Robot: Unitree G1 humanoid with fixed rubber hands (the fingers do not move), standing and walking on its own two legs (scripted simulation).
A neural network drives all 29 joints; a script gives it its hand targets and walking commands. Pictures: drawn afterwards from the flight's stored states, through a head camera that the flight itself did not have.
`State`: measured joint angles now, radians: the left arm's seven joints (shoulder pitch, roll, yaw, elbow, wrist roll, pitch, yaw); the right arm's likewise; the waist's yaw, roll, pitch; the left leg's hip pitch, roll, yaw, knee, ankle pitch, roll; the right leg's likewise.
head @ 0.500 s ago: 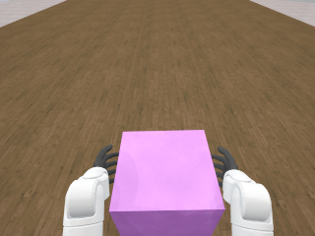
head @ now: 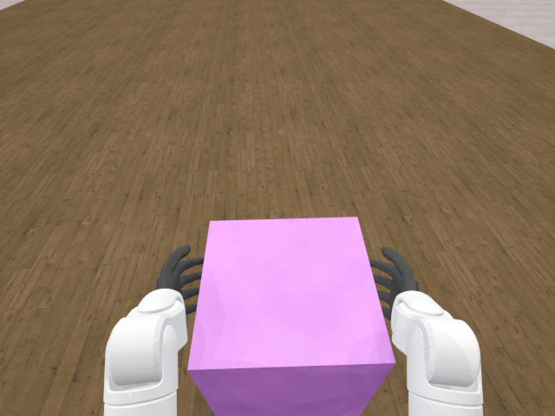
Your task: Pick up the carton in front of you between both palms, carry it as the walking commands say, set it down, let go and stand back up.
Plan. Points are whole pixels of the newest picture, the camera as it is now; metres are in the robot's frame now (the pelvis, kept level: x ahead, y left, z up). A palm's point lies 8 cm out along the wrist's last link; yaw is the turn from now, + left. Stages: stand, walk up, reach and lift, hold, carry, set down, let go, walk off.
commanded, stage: carry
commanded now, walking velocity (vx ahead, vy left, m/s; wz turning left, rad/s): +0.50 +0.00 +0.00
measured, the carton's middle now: (286, 325) +0.28 +0.00 +0.02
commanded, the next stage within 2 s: none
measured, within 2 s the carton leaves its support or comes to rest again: neither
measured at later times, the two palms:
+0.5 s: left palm (207, 161) +0.59 +0.15 +0.10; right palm (352, 163) +0.60 -0.15 +0.09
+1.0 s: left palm (216, 98) +0.91 +0.17 +0.09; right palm (324, 99) +0.91 -0.13 +0.09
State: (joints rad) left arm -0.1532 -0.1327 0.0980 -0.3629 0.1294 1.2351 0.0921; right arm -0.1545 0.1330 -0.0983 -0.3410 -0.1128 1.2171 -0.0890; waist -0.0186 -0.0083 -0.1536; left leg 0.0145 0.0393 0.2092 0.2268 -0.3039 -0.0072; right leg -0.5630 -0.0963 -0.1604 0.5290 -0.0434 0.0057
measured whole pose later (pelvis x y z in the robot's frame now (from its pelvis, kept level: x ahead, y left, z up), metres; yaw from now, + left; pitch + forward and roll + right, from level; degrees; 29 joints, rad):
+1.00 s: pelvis +0.64 +0.01 -0.01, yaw +1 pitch +2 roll +0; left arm -0.18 -0.14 0.10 -0.39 0.12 1.22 0.10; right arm -0.17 0.14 -0.11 -0.38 -0.12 1.21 -0.08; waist 0.01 -0.01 -0.07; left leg -0.05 0.04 0.20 0.42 -0.39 0.00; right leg -0.42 -0.04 -0.20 0.41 0.07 0.00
